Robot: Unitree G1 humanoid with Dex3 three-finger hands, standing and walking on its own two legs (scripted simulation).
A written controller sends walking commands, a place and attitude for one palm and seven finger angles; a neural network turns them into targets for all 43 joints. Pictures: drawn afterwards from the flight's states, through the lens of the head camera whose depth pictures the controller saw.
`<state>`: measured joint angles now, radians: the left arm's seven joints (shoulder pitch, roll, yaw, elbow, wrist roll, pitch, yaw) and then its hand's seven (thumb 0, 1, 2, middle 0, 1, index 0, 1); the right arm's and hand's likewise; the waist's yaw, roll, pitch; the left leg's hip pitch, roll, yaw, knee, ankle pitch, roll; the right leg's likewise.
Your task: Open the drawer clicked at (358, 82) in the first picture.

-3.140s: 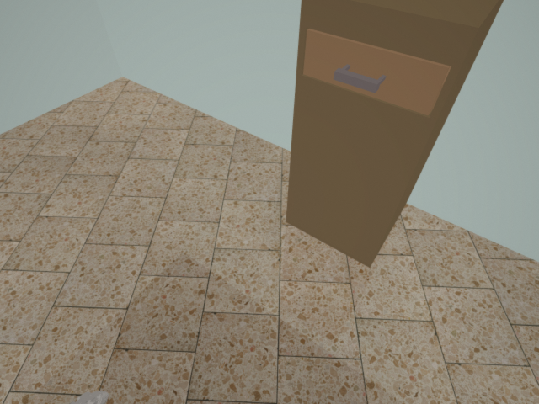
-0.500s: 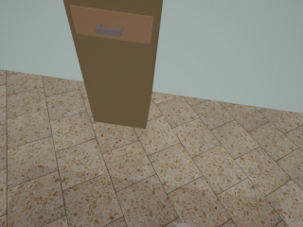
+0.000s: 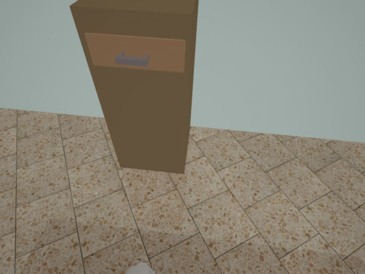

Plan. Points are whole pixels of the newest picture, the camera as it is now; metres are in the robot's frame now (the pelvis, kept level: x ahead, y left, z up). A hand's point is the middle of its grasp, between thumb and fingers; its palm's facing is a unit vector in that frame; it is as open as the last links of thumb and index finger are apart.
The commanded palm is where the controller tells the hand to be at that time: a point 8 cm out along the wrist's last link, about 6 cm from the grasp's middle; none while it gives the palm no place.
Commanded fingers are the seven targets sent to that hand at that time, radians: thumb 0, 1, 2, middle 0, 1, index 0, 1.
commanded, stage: take the last steps up to it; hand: left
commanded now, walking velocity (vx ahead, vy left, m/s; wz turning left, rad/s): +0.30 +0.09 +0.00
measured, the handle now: (133, 58) +0.85 +0.25 +0.05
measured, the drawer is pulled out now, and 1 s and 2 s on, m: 0.00 0.00 0.00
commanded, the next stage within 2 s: come to a stop and stand still in 0.62 s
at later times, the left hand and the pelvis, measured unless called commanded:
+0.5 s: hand (95, 236) +0.24 +0.26 -0.16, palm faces +0.00 -0.98 -0.21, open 7.3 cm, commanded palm none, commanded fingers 0.00 0.90 0.90 -0.20 -0.30 -0.20 -0.30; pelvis +0.17 +0.08 +0.00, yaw -2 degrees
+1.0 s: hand (108, 216) +0.31 +0.25 -0.19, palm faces +0.03 -0.99 -0.16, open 7.3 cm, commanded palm none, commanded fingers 0.00 0.90 0.90 -0.20 -0.30 -0.20 -0.30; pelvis +0.31 +0.08 -0.01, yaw -3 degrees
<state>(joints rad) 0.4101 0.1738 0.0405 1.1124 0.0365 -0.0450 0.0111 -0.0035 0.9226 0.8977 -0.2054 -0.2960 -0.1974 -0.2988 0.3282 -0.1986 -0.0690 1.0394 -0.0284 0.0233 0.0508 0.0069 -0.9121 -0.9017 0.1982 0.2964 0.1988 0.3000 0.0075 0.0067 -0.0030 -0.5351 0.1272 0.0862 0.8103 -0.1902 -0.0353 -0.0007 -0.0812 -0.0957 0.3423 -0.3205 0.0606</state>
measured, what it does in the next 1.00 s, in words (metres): walks ahead: left foot, then right foot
